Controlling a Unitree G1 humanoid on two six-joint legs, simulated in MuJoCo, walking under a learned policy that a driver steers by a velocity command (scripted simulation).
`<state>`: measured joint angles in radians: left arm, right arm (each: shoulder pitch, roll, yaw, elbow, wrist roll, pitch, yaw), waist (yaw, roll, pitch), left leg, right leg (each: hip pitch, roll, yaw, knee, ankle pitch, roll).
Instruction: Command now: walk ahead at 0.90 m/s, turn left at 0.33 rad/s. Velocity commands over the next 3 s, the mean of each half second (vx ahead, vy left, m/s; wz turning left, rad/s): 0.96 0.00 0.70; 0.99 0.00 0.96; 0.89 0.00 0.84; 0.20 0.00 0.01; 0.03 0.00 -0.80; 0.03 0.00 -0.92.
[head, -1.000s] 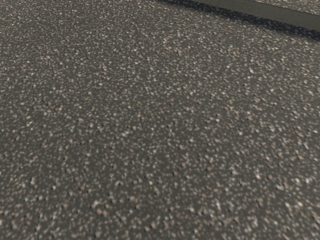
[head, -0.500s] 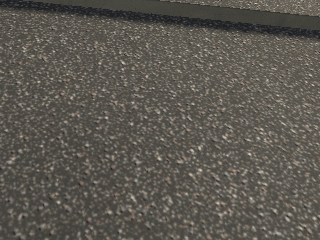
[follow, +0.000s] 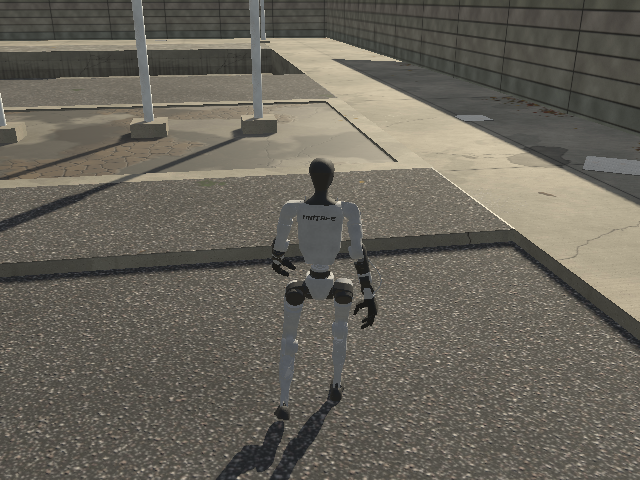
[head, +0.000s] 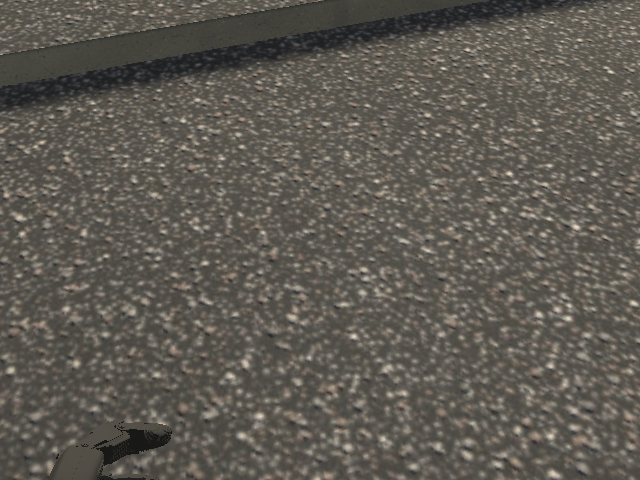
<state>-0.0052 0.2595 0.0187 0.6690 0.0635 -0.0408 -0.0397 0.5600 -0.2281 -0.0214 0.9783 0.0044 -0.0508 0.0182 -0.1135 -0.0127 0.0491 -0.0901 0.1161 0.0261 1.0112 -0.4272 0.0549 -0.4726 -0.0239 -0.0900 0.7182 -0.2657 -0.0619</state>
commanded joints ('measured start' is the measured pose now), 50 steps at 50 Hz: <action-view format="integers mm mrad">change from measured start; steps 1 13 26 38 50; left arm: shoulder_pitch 345 432 172 20 377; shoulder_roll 208 41 111 134 78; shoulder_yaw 72 19 -1 -8 31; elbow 92 225 -28 -125 100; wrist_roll -8 -39 7 -45 -38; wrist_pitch -19 -78 -85 -37 -74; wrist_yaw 34 50 42 43 35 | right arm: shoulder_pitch -182 -465 -198 -161 -451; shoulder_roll -135 -49 -202 -276 -94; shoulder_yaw -39 -16 -78 -115 -18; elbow -164 -235 -148 -180 -398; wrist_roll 16 -10 -35 -10 -41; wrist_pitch -34 42 24 -39 46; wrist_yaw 2 56 -25 -4 61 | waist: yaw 184 100 134 76 118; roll -45 -48 -112 72 -67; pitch -73 117 53 -100 -29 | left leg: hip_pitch -639 -714 -1 -50 -748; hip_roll -16 -53 69 -120 -12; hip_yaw -117 115 -720 -416 -96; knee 329 31 -832 -584 331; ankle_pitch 194 480 -51 801 236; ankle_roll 63 74 373 136 45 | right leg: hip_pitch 536 485 -371 225 391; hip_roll -337 -137 -36 38 -262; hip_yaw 481 -178 211 113 194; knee -480 -592 769 -201 -533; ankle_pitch -267 746 -120 237 85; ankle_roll -7 108 88 94 5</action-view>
